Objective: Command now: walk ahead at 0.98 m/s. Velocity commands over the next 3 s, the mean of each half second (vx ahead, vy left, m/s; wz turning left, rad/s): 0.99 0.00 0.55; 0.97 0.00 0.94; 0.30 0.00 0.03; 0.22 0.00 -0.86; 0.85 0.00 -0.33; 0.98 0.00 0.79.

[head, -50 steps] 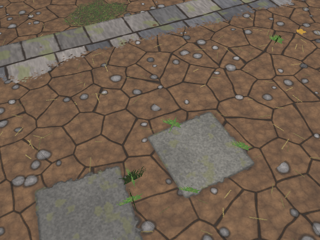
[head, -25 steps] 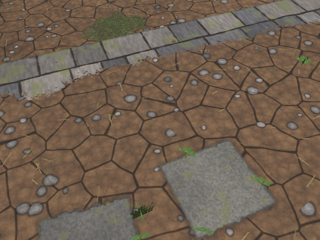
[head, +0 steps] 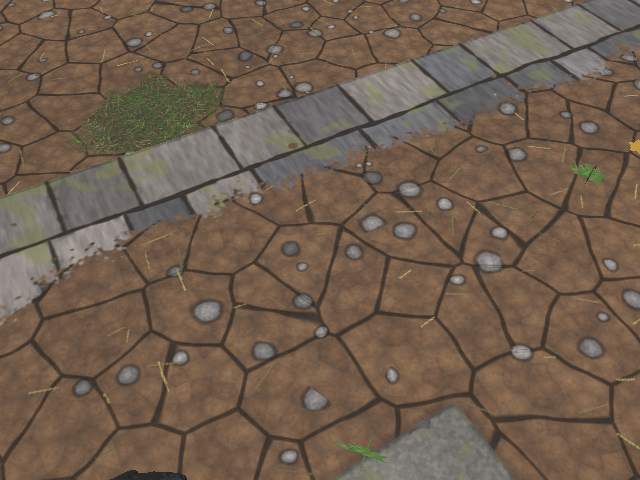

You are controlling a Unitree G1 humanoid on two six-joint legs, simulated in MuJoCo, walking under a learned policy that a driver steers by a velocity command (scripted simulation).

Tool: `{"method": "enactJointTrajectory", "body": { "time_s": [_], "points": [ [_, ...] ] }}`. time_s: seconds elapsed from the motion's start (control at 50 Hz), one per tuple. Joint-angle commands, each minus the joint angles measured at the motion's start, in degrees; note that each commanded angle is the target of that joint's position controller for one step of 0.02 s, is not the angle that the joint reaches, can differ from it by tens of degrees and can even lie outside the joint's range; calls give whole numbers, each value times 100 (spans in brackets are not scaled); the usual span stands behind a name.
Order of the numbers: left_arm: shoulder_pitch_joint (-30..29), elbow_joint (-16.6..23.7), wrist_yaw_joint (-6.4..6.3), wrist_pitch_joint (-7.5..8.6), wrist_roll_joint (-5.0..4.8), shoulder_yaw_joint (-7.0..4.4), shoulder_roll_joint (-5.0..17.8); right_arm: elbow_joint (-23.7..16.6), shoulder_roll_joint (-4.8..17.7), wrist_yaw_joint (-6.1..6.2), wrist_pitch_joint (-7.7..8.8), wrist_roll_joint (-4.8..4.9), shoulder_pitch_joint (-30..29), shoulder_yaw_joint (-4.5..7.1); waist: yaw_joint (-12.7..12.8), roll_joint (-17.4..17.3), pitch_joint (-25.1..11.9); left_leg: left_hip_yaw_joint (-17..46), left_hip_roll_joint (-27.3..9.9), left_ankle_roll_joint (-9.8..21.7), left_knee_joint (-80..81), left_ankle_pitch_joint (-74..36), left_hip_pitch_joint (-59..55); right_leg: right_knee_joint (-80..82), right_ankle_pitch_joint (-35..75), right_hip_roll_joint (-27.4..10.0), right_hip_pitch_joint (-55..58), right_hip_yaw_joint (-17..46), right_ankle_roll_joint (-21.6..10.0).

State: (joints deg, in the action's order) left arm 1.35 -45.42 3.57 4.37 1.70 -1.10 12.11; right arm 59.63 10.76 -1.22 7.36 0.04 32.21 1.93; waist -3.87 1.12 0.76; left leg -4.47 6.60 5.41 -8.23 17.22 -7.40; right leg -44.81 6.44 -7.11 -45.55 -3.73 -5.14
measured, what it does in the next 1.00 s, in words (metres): walks ahead, turning left: right foot, then left foot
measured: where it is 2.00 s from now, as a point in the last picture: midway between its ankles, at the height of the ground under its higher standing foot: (149, 236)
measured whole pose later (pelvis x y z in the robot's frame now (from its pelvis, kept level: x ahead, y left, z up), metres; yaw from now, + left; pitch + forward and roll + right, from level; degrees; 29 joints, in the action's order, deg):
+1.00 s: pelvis +0.90 +0.21 -0.01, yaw +45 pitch +3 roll -1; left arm -4.9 -32.7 0.7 4.3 2.4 1.7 14.0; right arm 49.0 17.8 -0.5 4.1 0.3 27.3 5.1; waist -9.0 0.7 2.9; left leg 16.5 9.8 9.8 -21.1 24.5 -5.7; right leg -30.2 2.5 -2.6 -37.2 3.9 0.9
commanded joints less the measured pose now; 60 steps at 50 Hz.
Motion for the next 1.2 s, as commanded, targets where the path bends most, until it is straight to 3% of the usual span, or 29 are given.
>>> {"method": "enactJointTrajectory", "body": {
  "time_s": [0.02, 0.08, 0.12, 0.14, 0.16, 0.18, 0.2, 0.24, 0.32, 0.46, 0.52, 0.56, 0.58, 0.6, 0.62, 0.64, 0.66, 0.7, 0.76, 0.82, 0.94, 1.0, 1.02, 1.04, 1.06, 1.08, 1.1, 1.14, 1.2],
  "points": [
    [-719, 448, 8, 55, -80, 51, 191, -316, 809, 76, 151, 35, -90, 69, 197, -225, 922, 376, -1441, 305, 944, -3967, 1117, 1032, 569, 407, 1265, -422, -146],
    [-309, 455, -137, 71, -53, -68, 561, -283, 1165, 175, 49, -89, -65, 88, 549, -646, 200, 527, -1663, 236, -482, -7110, -85, 1319, -443, 993, 2061, -389, -283],
    [1605, -52, -319, 87, -61, -268, 988, -314, 1472, 245, -108, -201, -389, 168, 1507, -763, -824, 634, -1679, 293, -2933, -6954, 183, 1615, -1202, 1024, 4013, -86, -402],
    [2608, -283, -438, 89, 64, -400, 1356, -444, 1189, 226, -114, -222, -502, 123, 1811, -560, -1401, 620, -1442, 359, -4591, -5277, 1388, 1353, -2225, 223, 5516, 635, -459],
    [2725, -269, -451, 122, 358, -530, 1849, -657, -13, 92, -96, 51, 353, -114, 989, 1138, -2198, 571, -541, 198, -7030, 85, 3886, 1653, -3963, -1778, 7379, 3601, -1029],
    [2520, -259, -313, 106, 198, -512, 1375, -666, 676, 146, -55, 224, 62, 22, 1133, 795, -2372, 984, -474, 366, -7639, 498, 4522, 2796, -4992, -1818, 7118, 4981, -1034],
    [1885, -264, -284, 156, 151, -431, 1004, -878, 862, 173, -72, 196, -767, 87, 947, 413, -1176, 963, -848, 398, -7406, -232, 4836, 3082, -4722, -1526, 6085, 3864, -757],
    [1540, -370, -272, 251, 133, -345, 576, -943, 647, 78, -184, 33, -1177, 72, 667, -182, -288, 948, -1197, 381, -6977, -526, 4538, 3353, -3086, -1202, 4624, 2442, -452],
    [1803, -774, -267, 393, -112, -258, 321, -1329, 215, -123, -534, -162, -1532, 37, 231, 154, 287, 772, -1557, 200, -6711, -734, 4742, 3686, -1900, -808, 3732, 621, 35],
    [2098, -860, -333, 505, -73, -221, 652, -2023, 410, -322, -549, -104, -3124, -48, 276, 25, 923, -405, -1123, 372, -4064, -2455, 4527, 3959, 1376, -242, 3826, -1350, 475],
    [2339, -791, -536, 369, -94, -268, 1100, -1952, 683, -342, -506, -111, -2974, 7, 74, 313, 484, -925, -485, 592, -3390, -2299, 3729, 3044, 4522, -446, 4805, -1531, 565],
    [2022, -622, -643, 168, -35, -385, 1484, -1635, 1058, -264, -521, -76, -1684, 160, -683, 637, -253, -850, -153, 774, -3384, -1621, 2398, 1344, 5804, -705, 4952, -1412, 493],
    [1688, -476, -635, 63, 11, -439, 1587, -1297, 1315, -180, -536, -76, -496, 310, -1220, 649, -776, -580, -96, 947, -3335, -1171, 1250, -148, 5597, -803, 4590, -1228, 358],
    [1477, -408, -563, -12, 43, -479, 1579, -1031, 1541, -59, -548, -45, 270, 487, -1508, 289, -1013, -70, -160, 1137, -2879, -663, 168, -2193, 3564, -464, 3784, -1172, 276],
    [1211, -155, -429, 46, 89, -296, 744, -1008, 1791, 35, -606, 38, -378, 587, -833, -1206, -241, 1232, -814, 1286, -2732, -973, -11, -4284, -2519, 670, 1862, -943, 372],
    [1625, 573, -392, 181, -75, -198, 540, -1252, 2339, 0, -662, -184, -710, 662, -73, -1570, -1161, 4193, -1769, 2484, -1862, -795, -1507, -5416, -3511, 1041, -125, 192, 610],
    [1286, 689, -388, 359, -27, -124, 704, -1387, 2155, 52, -668, -219, -702, 673, -259, -668, -1218, 5258, -2187, 2450, -678, 598, -1448, -5095, -3187, 753, -698, 827, 541],
    [925, 653, -380, 400, 55, -126, 846, -1267, 1492, 116, -558, -166, -976, 517, 217, 551, -73, 4439, -1856, 1865, -351, 346, 339, -3869, -2699, 279, -237, 891, 561],
    [972, 667, -326, 21, 293, -51, 709, -1369, 1247, 158, -296, -24, -1235, 371, 657, 639, 254, 3277, -1188, 1619, -285, -680, 2036, -2851, -2752, -66, 683, 809, 862],
    [-89, 1171, -245, -69, 209, 55, 577, -1402, 1396, 123, -175, -13, -1027, 402, 384, 360, 573, 2675, -704, 1421, -79, -1605, 2758, -1238, -1771, -41, 992, 423, 989],
    [-985, 1655, -245, -2, 37, 134, 600, -1308, 1558, 59, -257, 33, -416, 512, -269, -369, 262, 2641, -631, 798, -813, -4027, 1402, 1064, -164, 634, 1522, 272, 650],
    [203, 1439, -435, 121, 42, -52, 1085, -1386, 1834, 125, -274, 30, -707, 584, 335, -580, -501, 2746, -401, 144, -2719, -5546, 1308, 1816, -185, 1056, 3521, 472, 487],
    [1295, 1159, -505, 188, 48, -164, 1350, -1532, 1868, 113, -247, 93, -1156, 597, 985, -564, -940, 2673, -194, -39, -3974, -4994, 1773, 2063, 374, 714, 4697, 672, 404],
    [2299, 938, -552, 235, 191, -260, 1693, -1755, 1203, 132, -236, 174, -1238, 445, 1215, 27, -1680, 2168, 123, -161, -5677, -1549, 2766, 1513, 1639, -563, 6249, 1398, 233],
    [2201, 1168, -509, 304, 2, -261, 1570, -1810, 106, 173, -338, 115, -70, 47, 633, 1831, -3044, 2188, 457, -398, -7379, 2586, 4291, 787, 4192, -2245, 8128, 3462, -594],
    [1984, 1146, -450, 232, -77, -355, 1656, -1912, 921, 167, -415, 274, 145, 130, 670, 2001, -3463, 1942, -104, -642, -8516, 1944, 4704, 1322, 2597, -2582, 7811, 4484, -1261],
    [1517, 1312, -477, 169, -46, -318, 1183, -2050, 1378, 213, -512, 313, -646, 230, 802, 1228, -2775, 1557, -429, -769, -8414, 1354, 4897, 1795, 1200, -1920, 7000, 3902, -1193],
    [1039, 1109, -406, 170, -104, -134, 767, -2184, 1326, 233, -636, 123, -1445, 236, 598, -3, -1036, 1144, -651, -840, -7903, 1117, 4866, 2227, 1617, -1169, 4917, 2555, -977],
    [801, 724, -269, 262, -187, -170, 897, -2313, 726, 180, -615, 45, -1394, 36, 99, 140, -253, 1025, -944, -699, -5887, 1083, 4062, 2776, 2112, -624, 3213, 1673, -840]
  ]
}}
Next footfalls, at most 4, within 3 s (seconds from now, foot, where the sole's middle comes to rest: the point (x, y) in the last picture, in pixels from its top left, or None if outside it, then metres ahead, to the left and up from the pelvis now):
0.14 right None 0.36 -0.09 -0.77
0.60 left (249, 375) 0.74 0.14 -0.77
1.04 right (201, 229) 1.19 0.28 -0.77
1.40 left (100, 266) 1.08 0.53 -0.77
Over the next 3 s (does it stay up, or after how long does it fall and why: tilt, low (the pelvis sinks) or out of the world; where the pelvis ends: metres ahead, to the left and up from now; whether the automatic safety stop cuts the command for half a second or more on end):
stays up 1.89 0.53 -0.05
